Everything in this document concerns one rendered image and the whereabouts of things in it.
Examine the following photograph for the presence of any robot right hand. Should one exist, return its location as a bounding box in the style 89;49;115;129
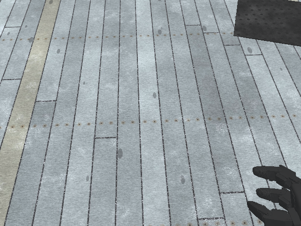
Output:
246;165;301;226

